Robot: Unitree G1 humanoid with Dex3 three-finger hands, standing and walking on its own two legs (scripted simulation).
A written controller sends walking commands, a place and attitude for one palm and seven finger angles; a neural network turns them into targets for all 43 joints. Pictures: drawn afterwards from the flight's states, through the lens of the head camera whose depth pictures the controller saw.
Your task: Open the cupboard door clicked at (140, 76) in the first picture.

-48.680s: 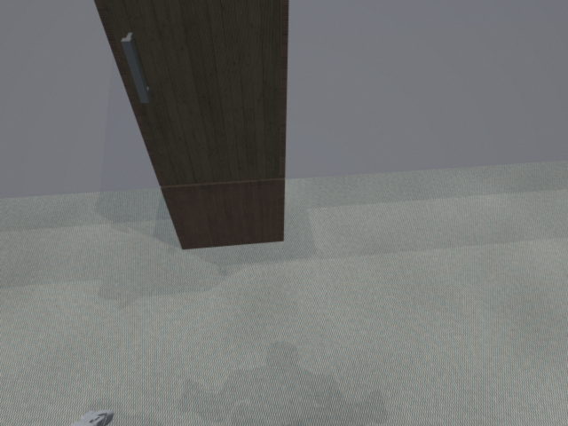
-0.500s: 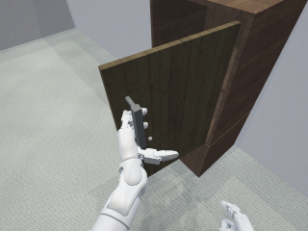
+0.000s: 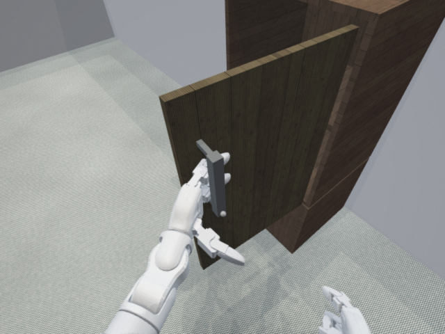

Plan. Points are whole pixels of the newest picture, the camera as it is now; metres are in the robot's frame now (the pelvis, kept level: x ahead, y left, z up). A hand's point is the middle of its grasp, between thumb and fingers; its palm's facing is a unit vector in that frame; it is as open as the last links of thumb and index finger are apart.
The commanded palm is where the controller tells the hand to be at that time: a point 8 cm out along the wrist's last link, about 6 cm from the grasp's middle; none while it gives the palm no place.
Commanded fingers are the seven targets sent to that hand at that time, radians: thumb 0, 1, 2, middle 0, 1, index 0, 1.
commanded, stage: slide the hand sideways off the handle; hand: left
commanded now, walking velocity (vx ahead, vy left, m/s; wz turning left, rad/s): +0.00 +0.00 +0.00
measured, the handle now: (211, 180) +0.36 +0.04 +0.10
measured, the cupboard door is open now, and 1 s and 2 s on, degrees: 85 85 85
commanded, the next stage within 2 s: draw the hand back to the body in 1.02 s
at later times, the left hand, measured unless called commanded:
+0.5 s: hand (203, 230) +0.27 +0.05 +0.09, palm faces -0.20 -0.98 -0.01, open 16.1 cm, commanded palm +0.25 +0.12 +0.09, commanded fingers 0.00 -0.50 0.30 -0.15 -0.30 -0.15 -0.30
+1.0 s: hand (158, 247) +0.24 +0.12 +0.09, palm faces -0.10 -0.99 -0.03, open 16.2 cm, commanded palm +0.22 +0.17 +0.09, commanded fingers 0.00 -0.50 0.30 -0.15 -0.30 -0.15 -0.30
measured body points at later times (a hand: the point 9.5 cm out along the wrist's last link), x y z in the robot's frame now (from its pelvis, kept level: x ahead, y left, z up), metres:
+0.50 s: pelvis +0.01 +0.00 +0.00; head +0.03 -0.02 +0.45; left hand +0.27 +0.10 +0.09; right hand +0.18 -0.22 -0.08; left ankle +0.03 +0.12 -0.71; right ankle +0.01 -0.10 -0.71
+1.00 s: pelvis +0.02 -0.01 +0.00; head +0.04 -0.02 +0.44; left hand +0.24 +0.17 +0.09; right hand +0.19 -0.23 -0.08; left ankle +0.03 +0.12 -0.70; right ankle +0.01 -0.10 -0.71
